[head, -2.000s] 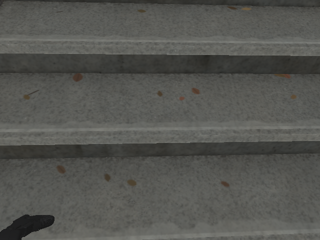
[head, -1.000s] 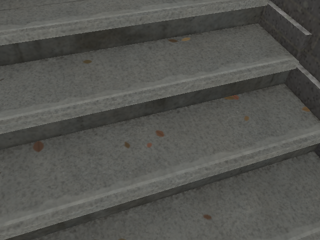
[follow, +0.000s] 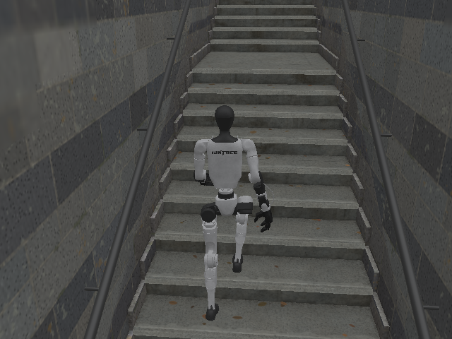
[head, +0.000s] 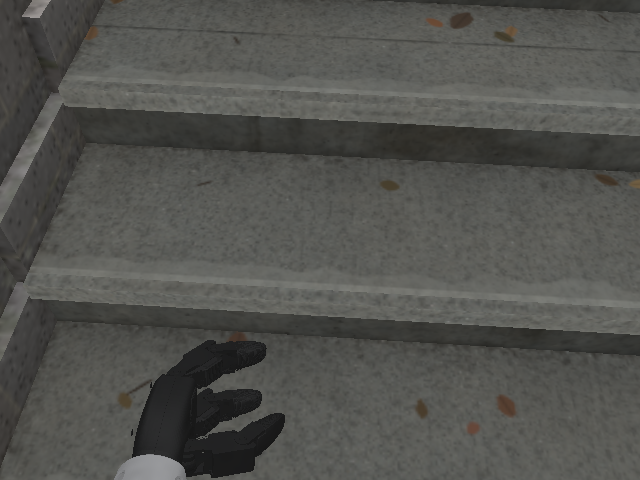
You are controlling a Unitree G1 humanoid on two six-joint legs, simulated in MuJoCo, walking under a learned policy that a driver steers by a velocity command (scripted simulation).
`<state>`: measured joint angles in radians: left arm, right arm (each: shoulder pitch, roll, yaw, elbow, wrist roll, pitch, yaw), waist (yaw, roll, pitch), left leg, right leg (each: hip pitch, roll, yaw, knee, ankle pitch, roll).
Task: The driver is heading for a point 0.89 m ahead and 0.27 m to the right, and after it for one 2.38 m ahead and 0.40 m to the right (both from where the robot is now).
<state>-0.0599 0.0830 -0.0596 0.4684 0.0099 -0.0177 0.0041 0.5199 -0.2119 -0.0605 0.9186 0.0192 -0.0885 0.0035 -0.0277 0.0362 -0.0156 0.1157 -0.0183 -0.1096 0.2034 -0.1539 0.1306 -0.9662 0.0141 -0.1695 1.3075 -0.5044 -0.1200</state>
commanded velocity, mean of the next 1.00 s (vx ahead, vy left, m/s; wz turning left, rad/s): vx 0.67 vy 0.00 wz -0.73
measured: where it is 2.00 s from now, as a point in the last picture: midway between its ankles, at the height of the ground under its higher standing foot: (455, 99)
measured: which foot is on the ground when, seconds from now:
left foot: down 0.00-0.00, up 0.02-0.38, down 0.40-0.80, up 0.82-1.00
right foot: up 0.00-0.00, down 0.02-0.40, up 0.42-0.76, down 0.78-1.00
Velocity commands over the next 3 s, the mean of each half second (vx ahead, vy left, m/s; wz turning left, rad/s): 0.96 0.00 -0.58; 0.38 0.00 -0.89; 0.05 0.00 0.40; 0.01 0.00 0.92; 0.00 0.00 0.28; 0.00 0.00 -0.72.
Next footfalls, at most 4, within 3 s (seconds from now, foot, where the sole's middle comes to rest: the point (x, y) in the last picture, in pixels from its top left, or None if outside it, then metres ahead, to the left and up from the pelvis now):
0.02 right None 0.17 -0.07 -0.65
0.40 left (294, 407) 0.51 0.06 -0.50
0.78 right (472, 251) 0.72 -0.25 -0.35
1.28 left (384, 75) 1.01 -0.11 -0.20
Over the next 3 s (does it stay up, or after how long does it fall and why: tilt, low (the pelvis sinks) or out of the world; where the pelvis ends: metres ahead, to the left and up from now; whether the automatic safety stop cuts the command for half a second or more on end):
stays up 0.98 -0.29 0.58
